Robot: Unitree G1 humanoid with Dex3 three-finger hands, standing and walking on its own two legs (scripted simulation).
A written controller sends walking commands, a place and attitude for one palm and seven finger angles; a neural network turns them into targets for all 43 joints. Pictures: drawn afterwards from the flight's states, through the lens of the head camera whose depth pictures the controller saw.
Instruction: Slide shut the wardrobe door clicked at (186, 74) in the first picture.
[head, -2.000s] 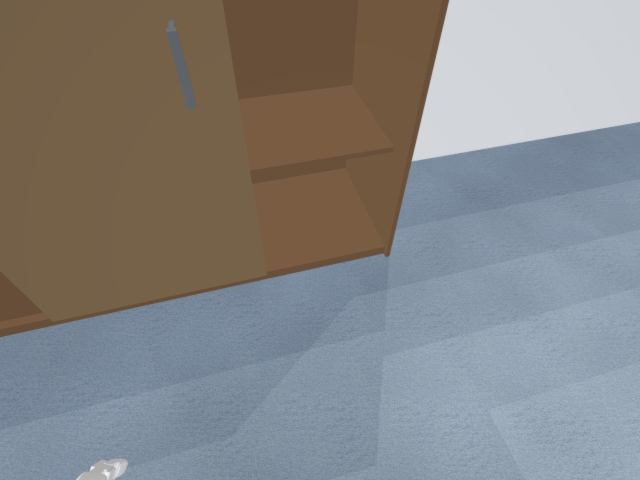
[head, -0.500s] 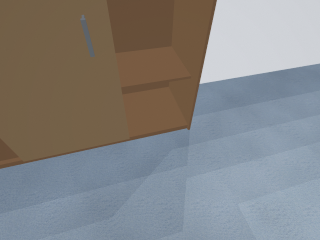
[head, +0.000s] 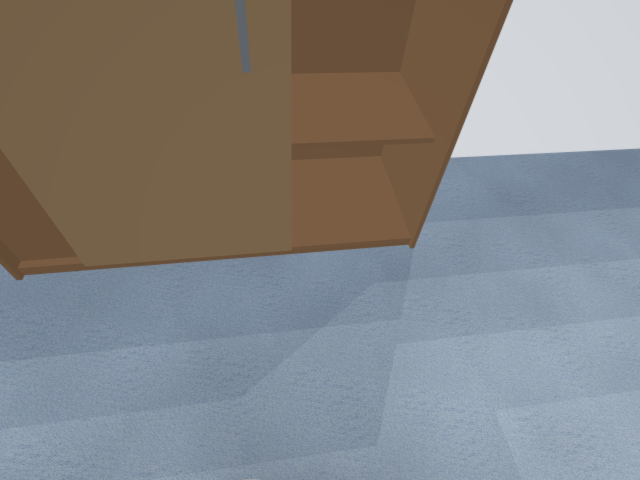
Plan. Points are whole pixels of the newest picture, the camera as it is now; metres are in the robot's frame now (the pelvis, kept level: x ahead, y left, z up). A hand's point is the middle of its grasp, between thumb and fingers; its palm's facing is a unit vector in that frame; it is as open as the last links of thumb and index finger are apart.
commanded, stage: turn to face it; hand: left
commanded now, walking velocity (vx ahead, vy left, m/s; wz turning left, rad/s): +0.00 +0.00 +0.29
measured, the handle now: (242, 28) +0.92 +0.22 +0.12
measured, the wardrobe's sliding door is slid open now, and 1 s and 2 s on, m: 0.48 0.48 0.48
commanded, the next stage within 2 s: take the last steps up to it in 0.26 s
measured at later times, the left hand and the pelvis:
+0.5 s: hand out of the picture -0.03 +0.15 -0.15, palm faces +0.18 -0.96 -0.23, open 7.4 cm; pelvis -0.03 -0.04 +0.02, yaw +9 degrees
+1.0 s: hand out of the picture +0.09 +0.18 -0.16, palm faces +0.13 -0.98 -0.17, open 7.4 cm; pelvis +0.07 -0.01 +0.01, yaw +7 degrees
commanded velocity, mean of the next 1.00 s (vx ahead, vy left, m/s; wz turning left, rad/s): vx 0.20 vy -0.05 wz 0.08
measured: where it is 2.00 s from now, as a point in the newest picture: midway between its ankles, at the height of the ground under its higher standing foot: (317, 406)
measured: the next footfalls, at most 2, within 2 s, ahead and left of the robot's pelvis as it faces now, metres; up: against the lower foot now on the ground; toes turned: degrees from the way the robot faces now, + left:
right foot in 0.32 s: +0.01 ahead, -0.15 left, +0.00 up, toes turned +5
left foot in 0.66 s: -0.01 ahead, +0.11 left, +0.00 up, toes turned +15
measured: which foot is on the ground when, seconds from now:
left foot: down 0.00-0.32, up 0.34-0.64, down 0.66-1.00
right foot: up 0.00-0.30, down 0.32-0.66, up 0.68-1.00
